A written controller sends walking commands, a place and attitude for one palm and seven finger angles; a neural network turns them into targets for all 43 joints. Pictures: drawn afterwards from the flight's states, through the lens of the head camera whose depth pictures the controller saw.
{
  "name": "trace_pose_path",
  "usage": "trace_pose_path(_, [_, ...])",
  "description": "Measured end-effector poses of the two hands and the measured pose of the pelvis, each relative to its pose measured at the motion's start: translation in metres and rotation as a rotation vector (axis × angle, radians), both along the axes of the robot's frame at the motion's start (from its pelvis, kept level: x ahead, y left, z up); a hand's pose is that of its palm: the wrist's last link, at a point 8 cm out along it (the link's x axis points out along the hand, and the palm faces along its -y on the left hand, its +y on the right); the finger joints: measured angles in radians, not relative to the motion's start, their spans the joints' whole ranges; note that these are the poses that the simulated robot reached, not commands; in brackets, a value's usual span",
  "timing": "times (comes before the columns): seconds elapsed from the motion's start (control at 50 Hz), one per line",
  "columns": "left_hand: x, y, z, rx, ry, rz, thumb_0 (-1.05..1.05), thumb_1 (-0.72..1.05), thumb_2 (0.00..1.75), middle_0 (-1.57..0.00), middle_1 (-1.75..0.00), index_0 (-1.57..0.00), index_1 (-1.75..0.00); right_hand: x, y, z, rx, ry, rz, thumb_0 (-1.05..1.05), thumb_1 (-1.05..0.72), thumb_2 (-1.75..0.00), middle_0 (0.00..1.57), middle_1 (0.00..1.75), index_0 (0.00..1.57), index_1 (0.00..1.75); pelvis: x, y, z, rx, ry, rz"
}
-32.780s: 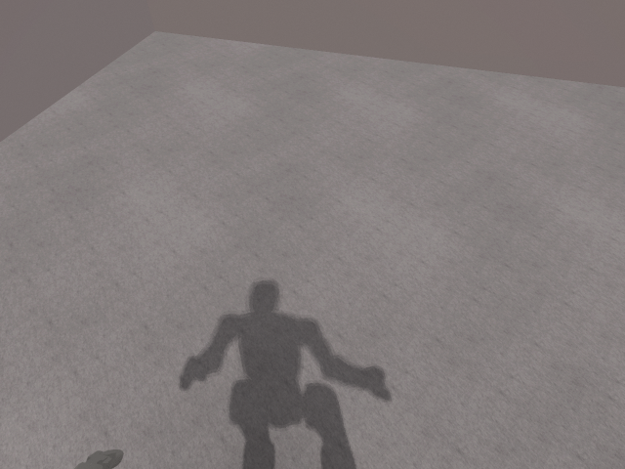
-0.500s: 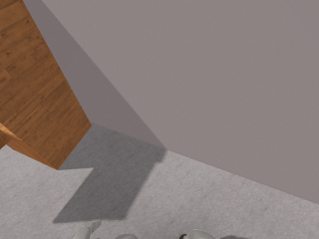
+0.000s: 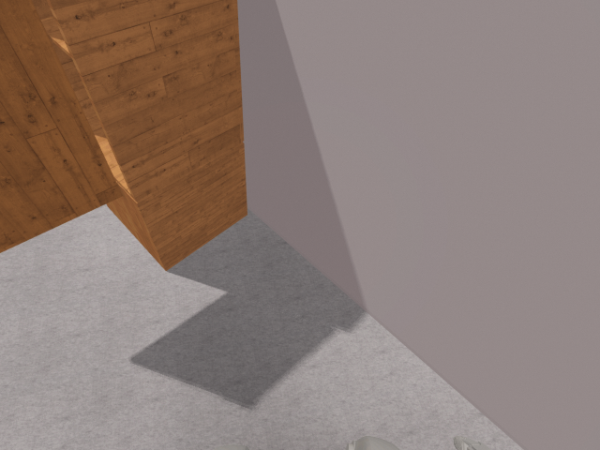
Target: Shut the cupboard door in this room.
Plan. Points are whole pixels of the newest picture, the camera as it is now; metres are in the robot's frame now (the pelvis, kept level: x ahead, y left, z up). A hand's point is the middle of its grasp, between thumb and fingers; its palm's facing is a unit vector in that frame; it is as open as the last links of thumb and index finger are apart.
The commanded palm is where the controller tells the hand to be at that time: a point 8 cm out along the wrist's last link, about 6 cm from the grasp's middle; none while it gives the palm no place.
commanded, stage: turn to face it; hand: left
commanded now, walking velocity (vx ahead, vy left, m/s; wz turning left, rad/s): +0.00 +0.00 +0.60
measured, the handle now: out of the picture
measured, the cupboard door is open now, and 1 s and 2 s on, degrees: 85 85 85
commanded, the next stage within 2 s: take the last steps up to it in 1.00 s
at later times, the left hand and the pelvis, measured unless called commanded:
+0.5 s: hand out of the picture +0.09 +0.17 -0.13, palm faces +0.28 -0.91 -0.30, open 7.4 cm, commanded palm none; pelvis +0.02 -0.06 +0.00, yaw +18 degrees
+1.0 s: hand out of the picture -0.13 +0.18 -0.17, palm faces +0.57 -0.77 -0.27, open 7.4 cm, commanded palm none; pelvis -0.02 -0.02 +0.01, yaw +32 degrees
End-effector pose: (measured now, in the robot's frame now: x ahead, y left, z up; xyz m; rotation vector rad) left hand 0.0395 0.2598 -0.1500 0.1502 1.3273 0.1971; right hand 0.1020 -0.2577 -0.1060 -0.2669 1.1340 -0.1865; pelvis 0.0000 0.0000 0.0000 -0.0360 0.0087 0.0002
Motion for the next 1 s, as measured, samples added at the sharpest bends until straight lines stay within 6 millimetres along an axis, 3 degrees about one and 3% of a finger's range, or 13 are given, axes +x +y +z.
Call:
trace_pose_path(0.12, [0.008,0.015,0.019,0.037,-0.047,0.049,0.01,0.91,0.9,-0.2,-0.3,-0.2,-0.3,0.007,0.017,-0.001,0.034,0.05,0.047,0.01,-0.9,-0.9,0.2,0.3,0.2,0.3,0.009,0.002,0.01,0.004,0.012,0.06])
trace_pose_path(0.22, [0.023,0.012,0.029,0.066,-0.095,0.077,0.01,0.91,0.9,-0.2,-0.3,-0.2,-0.3,0.007,0.018,-0.01,0.067,0.091,0.07,0.01,-0.9,-0.9,0.2,0.3,0.21,0.3,0.014,-0.006,0.01,0.017,0.017,0.117])
trace_pose_path(0.36, [0.05,-0.017,0.042,0.1,-0.201,0.097,0.01,0.91,0.9,-0.2,-0.3,-0.2,-0.3,0.003,-0.008,-0.032,0.099,0.155,0.095,0.01,-0.9,-0.9,0.2,0.3,0.21,0.3,0.017,-0.033,0.004,0.039,0.019,0.21])
trace_pose_path(0.44, [0.047,-0.039,0.049,0.126,-0.258,0.119,0.01,0.91,0.9,-0.2,-0.3,-0.2,-0.3,0.012,-0.03,-0.046,0.107,0.176,0.129,0.01,-0.9,-0.9,0.2,0.3,0.21,0.3,0.018,-0.051,-0.002,0.046,0.005,0.271])
trace_pose_path(0.56, [0.007,-0.063,0.054,0.117,-0.217,0.209,0.01,0.91,0.9,-0.2,-0.3,-0.21,-0.3,0.039,-0.044,-0.038,0.094,0.176,0.21,0.01,-0.91,-0.9,0.2,0.3,0.2,0.3,0.017,-0.063,0.007,0.073,-0.01,0.352])
trace_pose_path(0.68, [-0.047,-0.075,0.045,0.087,-0.135,0.324,0.01,0.9,0.9,-0.2,-0.3,-0.21,-0.3,0.067,-0.032,-0.03,0.064,0.178,0.318,0.01,-0.91,-0.9,0.2,0.29,0.2,0.3,0.015,-0.063,0.01,0.083,-0.001,0.427])
trace_pose_path(0.76, [-0.095,-0.075,0.034,0.066,-0.06,0.408,0.01,0.9,0.9,-0.2,-0.3,-0.21,-0.3,0.091,-0.005,-0.026,0.045,0.153,0.41,0.01,-0.91,-0.9,0.2,0.29,0.2,0.3,0.009,-0.056,0.008,0.072,0.006,0.472])
trace_pose_path(0.9, [-0.183,-0.057,0.004,0.028,0.073,0.556,0.01,0.91,0.9,-0.2,-0.3,-0.21,-0.3,0.124,0.069,-0.015,0.024,0.026,0.573,0.01,-0.91,-0.9,0.2,0.29,0.2,0.3,-0.008,-0.029,-0.006,0.043,0.005,0.536])
trace_pose_path(1.0, [-0.203,-0.047,0.01,0.016,0.107,0.604,0.01,0.91,0.9,-0.2,-0.3,-0.2,-0.3,0.118,0.102,0.0,0.03,-0.005,0.617,0.01,-0.91,-0.9,0.2,0.3,0.2,0.3,-0.015,-0.017,0.006,0.017,-0.012,0.564])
